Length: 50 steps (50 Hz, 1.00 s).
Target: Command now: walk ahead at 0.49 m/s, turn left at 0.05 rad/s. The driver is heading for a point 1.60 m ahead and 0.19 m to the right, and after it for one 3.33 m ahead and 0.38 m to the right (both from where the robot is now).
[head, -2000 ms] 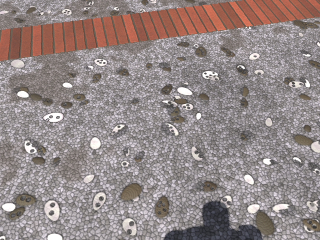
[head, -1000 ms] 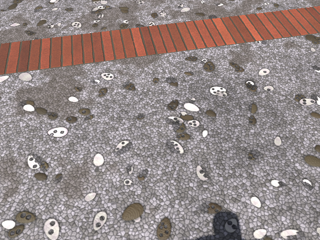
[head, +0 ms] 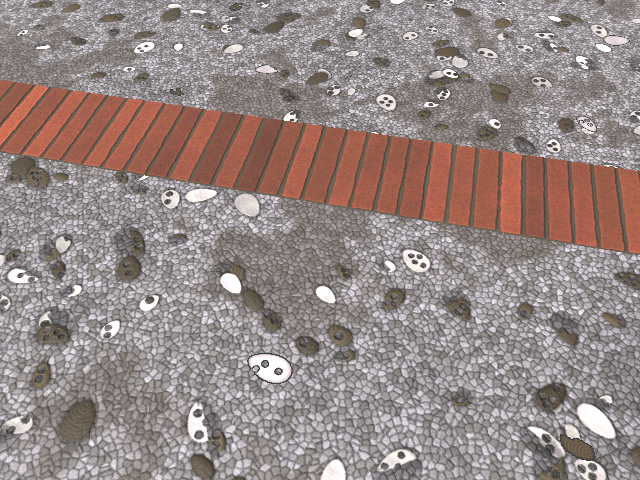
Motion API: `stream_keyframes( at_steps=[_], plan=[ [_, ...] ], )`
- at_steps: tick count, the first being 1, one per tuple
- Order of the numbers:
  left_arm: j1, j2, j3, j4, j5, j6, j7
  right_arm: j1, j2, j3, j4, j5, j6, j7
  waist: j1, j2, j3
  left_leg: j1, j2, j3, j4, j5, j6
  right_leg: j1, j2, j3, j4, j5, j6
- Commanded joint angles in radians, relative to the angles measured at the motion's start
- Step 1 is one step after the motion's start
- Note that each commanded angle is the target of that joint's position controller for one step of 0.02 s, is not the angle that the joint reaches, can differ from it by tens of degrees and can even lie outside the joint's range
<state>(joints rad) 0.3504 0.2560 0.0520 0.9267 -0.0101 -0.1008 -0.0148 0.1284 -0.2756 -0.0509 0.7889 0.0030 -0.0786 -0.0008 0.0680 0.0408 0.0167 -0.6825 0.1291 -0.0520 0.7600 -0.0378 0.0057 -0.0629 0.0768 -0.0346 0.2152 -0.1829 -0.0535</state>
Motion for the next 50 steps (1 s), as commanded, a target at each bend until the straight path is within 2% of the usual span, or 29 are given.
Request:
stream_keyframes(
  at_steps=[1, 4, 6, 7, 8, 9, 10, 11, 12, 13, 14, 15, 17, 20, 25, 30, 33, 34, 35, 36, 37, 38, 39, 40, 41, 42, 44, 47, 50],
  plan=[
    [-0.016, 0.173, 0.033, -0.052, -0.014, -0.011, 0.009, -0.087, -0.026, 0.006, -0.076, 0.007, -0.015, 0.012, -0.004, -0.087, 0.038, 0.129, -0.042, 0.046, -0.141, 0.138, -0.009, -0.123, -0.244, 0.111, -0.100, 0.185, -0.154],
    [0.026, 0.179, 0.033, -0.028, -0.019, 0.006, 0.010, -0.151, -0.051, 0.003, -0.114, 0.014, -0.018, 0.025, 0.001, -0.094, 0.047, 0.097, -0.053, 0.032, -0.214, 0.075, 0.017, 0.004, -0.300, 0.136, -0.044, 0.200, -0.136],
    [0.026, 0.195, 0.038, -0.022, -0.017, 0.020, 0.013, -0.138, -0.077, -0.005, -0.123, 0.014, -0.022, 0.033, -0.024, -0.108, 0.029, 0.138, -0.069, 0.040, -0.246, -0.006, 0.043, 0.071, -0.328, 0.148, 0.016, 0.280, -0.117],
    [0.009, 0.203, 0.039, -0.025, -0.016, 0.027, 0.014, -0.082, -0.098, -0.016, -0.112, 0.013, -0.025, 0.034, -0.065, -0.117, -0.004, 0.227, -0.094, 0.064, -0.269, -0.033, 0.061, 0.082, -0.317, 0.132, 0.091, 0.415, -0.101],
    [0.003, 0.190, 0.032, -0.028, -0.011, 0.033, 0.016, 0.054, -0.137, -0.038, -0.071, 0.011, -0.025, 0.029, -0.132, -0.107, -0.087, 0.413, -0.121, 0.088, -0.286, -0.034, 0.089, 0.055, -0.270, 0.092, 0.253, 0.548, -0.076],
    [0.001, 0.151, 0.013, -0.051, 0.006, 0.032, 0.018, 0.241, -0.208, -0.063, -0.032, 0.002, -0.024, 0.020, -0.205, -0.050, -0.231, 0.704, -0.001, -0.034, -0.243, 0.001, 0.149, -0.102, -0.218, 0.045, 0.525, 0.426, -0.040],
    [0.126, 0.032, -0.024, -0.066, 0.007, 0.012, 0.011, 0.338, -0.306, -0.087, -0.008, -0.007, -0.013, 0.019, -0.168, 0.201, -0.376, 1.081, 0.241, -0.491, -0.310, -0.182, 0.307, -0.517, -0.047, -0.002, 0.919, -0.039, 0.035],
    [0.098, 0.092, -0.011, -0.049, -0.007, -0.009, 0.006, 0.353, -0.215, -0.062, -0.007, 0.003, -0.010, 0.022, -0.188, 0.198, -0.412, 1.089, 0.268, -0.685, -0.436, -0.267, 0.316, -0.641, -0.046, 0.136, 1.060, -0.378, 0.028],
    [0.011, 0.168, 0.010, -0.080, -0.032, -0.021, 0.001, 0.271, -0.171, -0.044, -0.017, 0.005, -0.010, 0.022, -0.177, 0.137, -0.253, 0.968, 0.236, -0.543, -0.451, -0.273, 0.269, -0.721, -0.103, 0.141, 1.105, -0.326, 0.011],
    [-0.055, 0.163, 0.008, -0.097, -0.032, -0.024, 0.003, 0.193, -0.146, -0.035, -0.036, 0.001, -0.010, 0.021, -0.150, 0.065, -0.163, 0.823, 0.195, -0.411, -0.467, -0.191, 0.244, -0.705, -0.155, 0.110, 1.069, -0.237, 0.006],
    [-0.089, 0.151, 0.010, -0.104, -0.015, -0.020, 0.007, 0.135, -0.119, -0.027, -0.041, -0.006, -0.012, 0.026, -0.121, 0.020, -0.089, 0.689, 0.154, -0.321, -0.504, -0.106, 0.233, -0.672, -0.185, 0.098, 1.002, -0.175, 0.011],
    [-0.074, 0.143, 0.016, -0.101, -0.007, -0.008, 0.010, 0.104, -0.096, -0.020, -0.044, -0.013, -0.018, 0.028, -0.084, 0.045, -0.073, 0.609, 0.125, -0.262, -0.534, -0.051, 0.221, -0.606, -0.215, 0.107, 0.953, -0.130, 0.013],
    [-0.043, 0.101, 0.009, -0.089, -0.004, 0.016, 0.011, 0.094, -0.095, -0.022, -0.034, -0.008, -0.028, 0.031, -0.055, 0.049, -0.058, 0.531, 0.099, -0.194, -0.589, 0.005, 0.232, -0.548, -0.222, 0.098, 0.905, -0.089, 0.027],
    [-0.118, 0.091, 0.007, -0.120, 0.007, 0.029, 0.016, 0.130, -0.127, -0.033, -0.005, -0.004, -0.036, 0.022, -0.056, 0.016, -0.016, 0.520, 0.097, -0.124, -0.630, 0.086, 0.247, -0.614, -0.231, 0.093, 0.778, 0.020, 0.056],
    [-0.290, 0.063, -0.006, -0.166, 0.004, 0.016, 0.001, 0.200, -0.148, -0.035, 0.035, 0.005, -0.021, 0.003, -0.110, 0.014, 0.025, 0.540, 0.051, -0.015, -0.648, 0.067, 0.201, -0.582, -0.191, 0.053, 0.464, 0.270, 0.062],
    [-0.412, 0.078, -0.008, -0.219, -0.007, 0.004, -0.024, 0.280, -0.164, -0.041, 0.087, 0.016, 0.000, -0.003, -0.142, 0.020, 0.059, 0.685, 0.114, -0.028, -0.593, 0.062, 0.186, -0.597, -0.161, 0.051, 0.330, 0.230, 0.031],
    [-0.364, 0.113, 0.004, -0.217, -0.005, -0.003, -0.034, 0.262, -0.181, -0.048, 0.095, 0.018, 0.015, -0.009, -0.096, 0.044, 0.023, 0.755, 0.136, -0.031, -0.499, 0.237, 0.157, -0.501, -0.130, 0.029, 0.291, 0.122, -0.010],
    [-0.278, 0.135, 0.018, -0.194, -0.003, -0.004, -0.032, 0.241, -0.184, -0.048, 0.092, 0.018, 0.021, -0.011, -0.043, 0.048, -0.029, 0.749, 0.110, -0.004, -0.397, 0.399, 0.139, -0.372, -0.096, -0.004, 0.269, 0.113, -0.031],
    [-0.116, 0.183, 0.044, -0.143, 0.000, -0.003, -0.023, 0.241, -0.160, -0.038, 0.087, 0.011, 0.026, -0.014, 0.025, 0.029, -0.132, 0.682, 0.055, 0.036, -0.207, 0.452, 0.110, -0.141, -0.091, -0.007, 0.278, 0.135, -0.061],
    [0.063, 0.262, 0.064, -0.111, 0.009, 0.002, -0.013, 0.262, -0.114, -0.017, 0.059, -0.013, 0.025, -0.017, 0.074, -0.108, -0.289, 0.470, -0.014, 0.086, 0.124, 0.150, 0.072, 0.164, -0.287, 0.223, 0.307, 0.169, -0.126],
    [0.089, 0.310, 0.072, -0.092, 0.008, 0.007, -0.019, 0.392, 0.009, 0.016, 0.058, -0.002, 0.001, -0.004, -0.005, -0.374, -0.392, 0.079, -0.198, 0.035, 0.431, -0.513, 0.017, 0.454, -0.467, 0.702, 0.166, -0.071, -0.280],
    [0.069, 0.210, 0.046, -0.105, -0.005, 0.006, -0.020, 0.318, -0.109, -0.009, 0.067, 0.020, -0.020, 0.001, 0.040, -0.245, -0.334, -0.035, -0.146, -0.082, 0.538, -0.544, 0.030, 0.418, -0.445, 0.730, 0.097, -0.197, -0.245],
    [-0.005, 0.176, 0.035, -0.118, -0.004, 0.004, -0.017, 0.221, -0.151, -0.022, 0.037, 0.041, -0.033, 0.005, 0.030, -0.192, -0.197, -0.091, -0.098, -0.058, 0.539, -0.451, 0.045, 0.291, -0.417, 0.582, 0.080, -0.158, -0.203],
    [-0.075, 0.160, 0.029, -0.131, 0.003, 0.003, -0.016, 0.172, -0.141, -0.020, 0.028, 0.035, -0.036, -0.001, -0.001, -0.107, -0.127, -0.055, -0.046, -0.030, 0.494, -0.355, 0.044, 0.152, -0.382, 0.476, 0.058, -0.047, -0.185],
    [-0.119, 0.134, 0.023, -0.136, 0.011, 0.002, -0.018, 0.148, -0.132, -0.025, 0.024, 0.018, -0.032, -0.006, -0.027, -0.089, -0.074, -0.018, -0.017, -0.023, 0.437, -0.299, 0.037, 0.041, -0.349, 0.398, 0.031, 0.048, -0.180],
    [-0.137, 0.115, 0.017, -0.136, 0.022, -0.002, -0.019, 0.167, -0.119, -0.027, 0.027, 0.014, -0.021, -0.006, -0.058, -0.116, -0.069, 0.045, 0.007, -0.031, 0.407, -0.262, 0.035, -0.025, -0.325, 0.345, 0.005, 0.104, -0.173],
    [-0.135, 0.114, 0.018, -0.123, 0.017, -0.011, -0.020, 0.191, -0.082, -0.022, 0.034, 0.012, 0.000, -0.007, -0.082, -0.120, -0.060, 0.086, 0.018, -0.021, 0.353, -0.236, 0.022, -0.084, -0.306, 0.279, -0.043, 0.164, -0.186],
    [-0.100, 0.150, 0.028, -0.098, 0.012, -0.013, -0.006, 0.107, -0.072, -0.021, 0.001, 0.001, 0.011, -0.010, -0.074, -0.092, -0.014, 0.010, 0.028, -0.011, 0.226, -0.124, -0.009, -0.093, -0.303, 0.211, -0.086, 0.238, -0.196],
    [-0.066, 0.157, 0.029, -0.078, 0.007, -0.002, 0.007, 0.018, -0.054, -0.015, -0.022, 0.000, 0.004, -0.003, -0.048, -0.091, 0.007, 0.003, 0.013, 0.008, 0.041, 0.041, -0.017, -0.074, -0.267, 0.134, -0.096, 0.259, -0.164]
  ],
)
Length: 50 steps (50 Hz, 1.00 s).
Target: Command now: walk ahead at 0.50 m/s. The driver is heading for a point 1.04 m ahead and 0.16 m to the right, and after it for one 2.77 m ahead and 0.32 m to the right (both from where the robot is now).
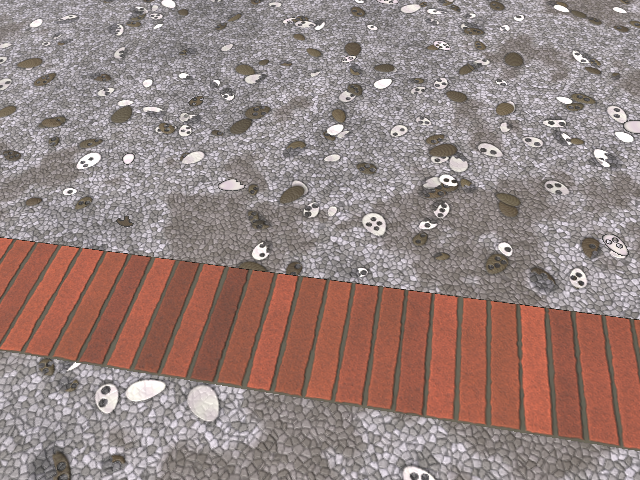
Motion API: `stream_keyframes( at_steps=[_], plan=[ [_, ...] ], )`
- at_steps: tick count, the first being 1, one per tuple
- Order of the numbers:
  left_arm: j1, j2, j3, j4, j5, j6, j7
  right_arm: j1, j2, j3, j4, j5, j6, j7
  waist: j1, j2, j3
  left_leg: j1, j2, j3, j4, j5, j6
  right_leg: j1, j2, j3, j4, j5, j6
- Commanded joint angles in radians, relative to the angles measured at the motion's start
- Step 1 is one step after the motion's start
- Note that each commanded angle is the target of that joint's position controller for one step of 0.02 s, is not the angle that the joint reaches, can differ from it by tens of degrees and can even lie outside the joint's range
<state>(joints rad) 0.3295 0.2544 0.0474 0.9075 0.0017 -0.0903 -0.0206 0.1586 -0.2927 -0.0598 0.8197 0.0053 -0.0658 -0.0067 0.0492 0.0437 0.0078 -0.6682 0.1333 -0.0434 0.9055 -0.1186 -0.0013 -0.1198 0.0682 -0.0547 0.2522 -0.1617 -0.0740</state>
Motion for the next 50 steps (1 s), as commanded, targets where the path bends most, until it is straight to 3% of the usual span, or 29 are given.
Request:
stream_keyframes(
  at_steps=[1, 5, 8, 10, 12, 13, 14, 15, 16, 17, 18, 19, 20, 22, 23, 25, 29, 31, 37, 40, 41, 42, 43, 44, 45, 46, 47, 48, 50],
  plan=[
    [-0.031, 0.162, 0.033, -0.052, -0.007, -0.010, 0.015, -0.046, -0.029, -0.003, -0.061, -0.001, -0.012, 0.007, -0.017, -0.096, 0.024, 0.005, -0.002, 0.011, -0.166, 0.168, -0.009, -0.016, -0.248, 0.133, -0.136, 0.231, -0.134],
    [0.046, 0.177, 0.036, -0.011, -0.017, 0.002, 0.019, -0.174, -0.022, 0.007, -0.101, 0.010, -0.021, 0.024, 0.032, -0.094, 0.058, 0.019, -0.038, 0.038, -0.318, 0.218, 0.000, 0.060, -0.269, 0.119, -0.120, 0.193, -0.127],
    [0.070, 0.186, 0.042, 0.012, -0.021, 0.019, 0.024, -0.223, -0.037, 0.006, -0.132, 0.013, -0.030, 0.042, 0.030, -0.104, 0.071, -0.003, -0.051, 0.031, -0.377, 0.139, 0.030, 0.167, -0.320, 0.136, -0.064, 0.246, -0.116],
    [0.054, 0.199, 0.047, 0.015, -0.023, 0.029, 0.029, -0.188, -0.060, -0.002, -0.130, 0.013, -0.034, 0.050, -0.004, -0.121, 0.046, 0.067, -0.071, 0.043, -0.401, 0.067, 0.057, 0.209, -0.336, 0.138, -0.005, 0.360, -0.097],
    [0.015, 0.196, 0.045, 0.007, -0.021, 0.039, 0.032, 0.014, -0.117, -0.034, -0.070, 0.008, -0.035, 0.043, -0.116, -0.121, -0.078, 0.362, -0.132, 0.098, -0.436, 0.063, 0.102, 0.175, -0.277, 0.085, 0.224, 0.630, -0.059],
    [0.017, 0.162, 0.029, -0.011, -0.008, 0.038, 0.033, 0.194, -0.177, -0.057, -0.026, -0.001, -0.033, 0.033, -0.182, -0.068, -0.214, 0.662, -0.035, -0.003, -0.390, 0.100, 0.153, 0.010, -0.226, 0.047, 0.474, 0.497, -0.027],
    [0.133, 0.044, -0.007, -0.031, 0.000, 0.017, 0.023, 0.295, -0.281, -0.082, -0.004, -0.013, -0.025, 0.028, -0.146, 0.171, -0.355, 1.052, 0.219, -0.459, -0.443, -0.039, 0.316, -0.408, -0.051, 0.011, 0.873, 0.021, 0.049],
    [0.112, 0.083, -0.001, -0.012, -0.013, -0.008, 0.016, 0.308, -0.199, -0.058, 0.000, 0.000, -0.022, 0.031, -0.165, 0.194, -0.411, 1.089, 0.265, -0.689, -0.583, -0.151, 0.346, -0.553, -0.022, 0.155, 1.018, -0.415, 0.047],
    [0.022, 0.164, 0.022, -0.038, -0.042, -0.022, 0.009, 0.225, -0.151, -0.040, -0.011, 0.004, -0.023, 0.031, -0.156, 0.129, -0.244, 0.962, 0.229, -0.549, -0.603, -0.199, 0.290, -0.644, -0.085, 0.167, 1.075, -0.370, 0.029],
    [-0.042, 0.164, 0.022, -0.054, -0.047, -0.027, 0.011, 0.147, -0.122, -0.032, -0.029, 0.002, -0.022, 0.029, -0.130, 0.061, -0.144, 0.810, 0.189, -0.415, -0.625, -0.156, 0.256, -0.637, -0.141, 0.136, 1.038, -0.275, 0.022],
    [-0.074, 0.153, 0.025, -0.058, -0.034, -0.024, 0.016, 0.089, -0.092, -0.023, -0.034, -0.004, -0.023, 0.032, -0.100, 0.017, -0.068, 0.668, 0.147, -0.321, -0.663, -0.089, 0.240, -0.602, -0.176, 0.119, 0.970, -0.204, 0.027],
    [-0.013, 0.028, -0.028, -0.036, 0.144, -0.035, -0.010, 0.157, 0.022, 0.015, 0.007, -0.093, -0.050, 0.005, -0.073, 0.050, -0.016, 0.555, 0.098, -0.259, -0.726, -0.175, 0.232, -0.539, -0.186, 0.161, 0.923, -0.148, 0.003],
    [-0.006, -0.009, -0.031, -0.032, 0.146, -0.028, -0.022, 0.133, 0.026, 0.015, 0.004, -0.093, -0.054, 0.001, -0.044, 0.060, 0.013, 0.496, 0.090, -0.238, -0.757, -0.170, 0.231, -0.518, -0.186, 0.157, 0.882, -0.122, 0.006],
    [-0.027, 0.048, -0.022, -0.030, 0.090, -0.017, -0.042, 0.104, -0.021, 0.002, -0.010, -0.077, -0.071, 0.010, -0.041, 0.041, -0.008, 0.490, 0.071, -0.168, -0.784, -0.139, 0.246, -0.547, -0.179, 0.128, 0.830, -0.044, 0.013],
    [-0.059, 0.060, -0.023, -0.041, 0.080, -0.011, -0.047, 0.117, -0.039, -0.001, -0.006, -0.083, -0.077, 0.018, -0.045, 0.024, -0.006, 0.488, 0.078, -0.150, -0.790, -0.094, 0.255, -0.580, -0.185, 0.126, 0.796, 0.018, 0.022],
    [-0.130, 0.049, -0.031, -0.063, 0.085, 0.000, -0.041, 0.174, -0.033, 0.003, 0.012, -0.097, -0.077, 0.032, -0.064, 0.008, 0.003, 0.516, 0.094, -0.121, -0.792, -0.002, 0.282, -0.649, -0.198, 0.121, 0.691, 0.128, 0.047],
    [-0.224, 0.019, -0.046, -0.094, 0.082, 0.019, -0.043, 0.240, -0.030, 0.010, 0.048, -0.091, -0.069, 0.069, -0.081, 0.014, 0.022, 0.477, 0.066, -0.015, -0.770, 0.146, 0.282, -0.571, -0.165, 0.060, 0.482, 0.316, 0.049],
    [-0.263, 0.031, -0.042, -0.113, 0.075, 0.028, -0.048, 0.292, -0.037, 0.010, 0.076, -0.093, -0.067, 0.076, -0.095, 0.025, 0.043, 0.541, 0.093, 0.004, -0.770, 0.168, 0.274, -0.575, -0.149, 0.054, 0.425, 0.327, 0.032],
    [-0.369, 0.054, -0.023, -0.163, 0.054, 0.029, -0.044, 0.327, -0.054, 0.008, 0.123, -0.089, -0.052, 0.053, -0.100, 0.029, 0.076, 0.820, 0.154, 0.080, -0.742, 0.274, 0.202, -0.567, -0.109, 0.048, 0.286, 0.207, -0.026],
    [-0.302, 0.112, 0.011, -0.165, 0.026, 0.006, -0.034, 0.320, -0.102, -0.004, 0.120, -0.090, -0.046, 0.043, -0.033, 0.022, -0.003, 0.787, 0.101, 0.188, -0.537, 0.718, 0.141, -0.262, 0.003, -0.049, 0.268, 0.151, -0.086],
    [-0.157, 0.158, 0.030, -0.126, 0.018, -0.010, -0.025, 0.362, -0.079, 0.005, 0.114, -0.114, -0.050, 0.043, -0.012, -0.014, -0.127, 0.643, 0.043, 0.229, -0.333, 0.715, 0.088, 0.038, 0.011, -0.004, 0.380, 0.231, -0.141],
    [0.060, 0.164, 0.029, -0.079, 0.017, -0.012, -0.019, 0.486, 0.010, 0.043, 0.103, -0.126, -0.060, 0.048, 0.013, -0.144, -0.366, 0.267, -0.054, 0.202, -0.033, 0.397, 0.006, 0.540, -0.176, 0.337, 0.364, 0.173, -0.320],
    [0.310, 0.173, 0.031, -0.003, 0.030, 0.003, -0.012, 0.395, -0.025, 0.038, 0.096, -0.114, -0.060, 0.082, 0.134, -0.176, -0.423, 0.049, -0.217, 0.116, 0.247, -0.412, -0.033, 0.709, -0.342, 0.740, 0.129, 0.011, -0.409],
    [0.343, 0.195, 0.049, 0.036, 0.054, -0.020, -0.005, 0.185, -0.019, 0.032, 0.035, -0.071, -0.056, 0.089, 0.176, -0.127, -0.216, -0.161, -0.172, -0.048, 0.400, -0.406, 0.023, 0.622, -0.323, 0.725, 0.061, -0.153, -0.297],
    [0.230, 0.195, 0.056, 0.021, 0.045, -0.037, -0.002, 0.076, -0.050, 0.027, 0.015, -0.065, -0.065, 0.068, 0.150, -0.109, -0.035, -0.215, -0.104, -0.085, 0.423, -0.339, 0.040, 0.393, -0.298, 0.643, 0.047, -0.153, -0.246],
    [0.148, 0.129, 0.032, 0.010, 0.045, -0.042, -0.004, 0.094, -0.068, 0.026, 0.006, -0.089, -0.068, 0.043, 0.083, -0.092, -0.060, -0.116, -0.076, -0.097, 0.369, -0.301, 0.059, 0.250, -0.282, 0.588, 0.033, -0.048, -0.261],
    [0.078, 0.066, 0.011, 0.007, 0.041, -0.045, -0.008, 0.096, -0.031, 0.037, 0.002, -0.104, -0.066, 0.029, 0.025, -0.080, -0.034, -0.031, -0.044, -0.089, 0.318, -0.260, 0.068, 0.108, -0.267, 0.523, 0.009, 0.030, -0.260],
    [0.002, 0.040, -0.003, -0.021, 0.039, -0.042, -0.013, 0.104, 0.020, 0.053, 0.001, -0.113, -0.055, 0.018, -0.033, -0.067, -0.032, 0.065, -0.023, -0.082, 0.266, -0.248, 0.063, -0.029, -0.251, 0.488, -0.030, 0.060, -0.255],
    [-0.081, 0.039, -0.005, -0.065, 0.038, -0.051, -0.020, 0.112, 0.011, 0.053, -0.002, -0.106, -0.028, 0.013, -0.073, -0.069, -0.015, 0.109, -0.022, -0.053, 0.166, -0.269, 0.032, -0.154, -0.219, 0.438, -0.085, -0.015, -0.249]
  ],
)
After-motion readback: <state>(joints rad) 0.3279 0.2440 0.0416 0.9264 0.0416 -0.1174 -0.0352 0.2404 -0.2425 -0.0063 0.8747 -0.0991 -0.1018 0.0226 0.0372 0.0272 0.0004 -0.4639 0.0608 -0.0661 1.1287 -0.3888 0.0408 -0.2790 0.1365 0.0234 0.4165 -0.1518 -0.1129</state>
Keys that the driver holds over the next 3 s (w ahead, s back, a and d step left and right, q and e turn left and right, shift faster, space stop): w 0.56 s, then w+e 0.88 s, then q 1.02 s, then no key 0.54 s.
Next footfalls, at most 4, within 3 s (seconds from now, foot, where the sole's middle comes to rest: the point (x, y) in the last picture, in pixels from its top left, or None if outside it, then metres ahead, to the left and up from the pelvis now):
0.26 left None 0.32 0.16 -0.79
0.80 right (399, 405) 0.66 -0.09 -0.79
1.26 left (334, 309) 0.91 0.07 -0.79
1.62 right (461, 298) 0.96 -0.25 -0.79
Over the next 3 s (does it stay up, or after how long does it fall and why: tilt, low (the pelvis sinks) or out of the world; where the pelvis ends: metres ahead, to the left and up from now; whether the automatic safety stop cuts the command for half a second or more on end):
stays up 1.11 -0.21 -0.13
